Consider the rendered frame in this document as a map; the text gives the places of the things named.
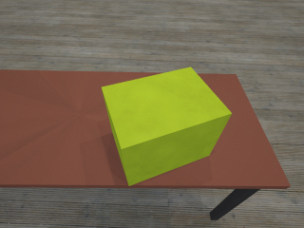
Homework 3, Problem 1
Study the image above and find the table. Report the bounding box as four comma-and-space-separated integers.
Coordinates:
0, 69, 291, 220

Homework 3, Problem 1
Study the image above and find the carton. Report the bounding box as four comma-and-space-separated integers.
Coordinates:
102, 67, 232, 186

